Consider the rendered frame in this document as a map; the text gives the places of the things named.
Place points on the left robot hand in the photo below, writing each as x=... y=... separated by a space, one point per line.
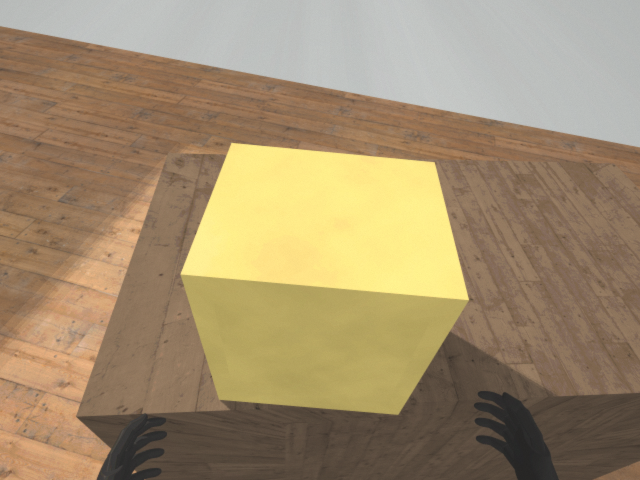
x=122 y=460

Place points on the carton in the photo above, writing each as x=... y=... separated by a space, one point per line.
x=323 y=280

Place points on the right robot hand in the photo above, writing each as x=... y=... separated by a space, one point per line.
x=524 y=448

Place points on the pedestal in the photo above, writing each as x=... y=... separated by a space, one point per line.
x=550 y=256

